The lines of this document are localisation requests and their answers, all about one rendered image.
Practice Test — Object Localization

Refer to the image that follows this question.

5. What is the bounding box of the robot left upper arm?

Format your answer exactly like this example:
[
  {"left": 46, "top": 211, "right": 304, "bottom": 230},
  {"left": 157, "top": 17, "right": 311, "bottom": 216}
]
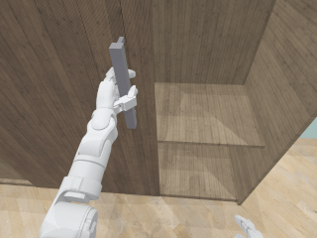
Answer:
[{"left": 36, "top": 201, "right": 98, "bottom": 238}]

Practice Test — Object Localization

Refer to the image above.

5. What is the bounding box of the left robot hand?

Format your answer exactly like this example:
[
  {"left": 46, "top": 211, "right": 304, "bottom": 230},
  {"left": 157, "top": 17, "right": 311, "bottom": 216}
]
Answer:
[{"left": 96, "top": 66, "right": 139, "bottom": 116}]

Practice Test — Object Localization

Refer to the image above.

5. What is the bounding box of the right robot hand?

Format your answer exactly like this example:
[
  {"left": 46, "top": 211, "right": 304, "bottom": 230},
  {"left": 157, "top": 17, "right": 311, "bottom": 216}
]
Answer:
[{"left": 234, "top": 214, "right": 264, "bottom": 238}]

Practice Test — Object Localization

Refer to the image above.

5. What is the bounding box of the wardrobe door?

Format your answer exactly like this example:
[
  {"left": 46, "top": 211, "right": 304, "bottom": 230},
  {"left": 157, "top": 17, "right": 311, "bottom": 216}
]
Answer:
[
  {"left": 0, "top": 158, "right": 27, "bottom": 180},
  {"left": 0, "top": 0, "right": 160, "bottom": 196}
]

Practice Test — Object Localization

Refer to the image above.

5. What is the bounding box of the handle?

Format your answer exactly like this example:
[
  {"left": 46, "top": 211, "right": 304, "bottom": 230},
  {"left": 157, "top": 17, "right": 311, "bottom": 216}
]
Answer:
[{"left": 109, "top": 37, "right": 137, "bottom": 129}]

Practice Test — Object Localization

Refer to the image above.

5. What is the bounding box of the left robot forearm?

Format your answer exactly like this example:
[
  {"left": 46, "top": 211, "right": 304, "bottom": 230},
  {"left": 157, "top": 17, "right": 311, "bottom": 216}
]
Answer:
[{"left": 39, "top": 108, "right": 118, "bottom": 238}]

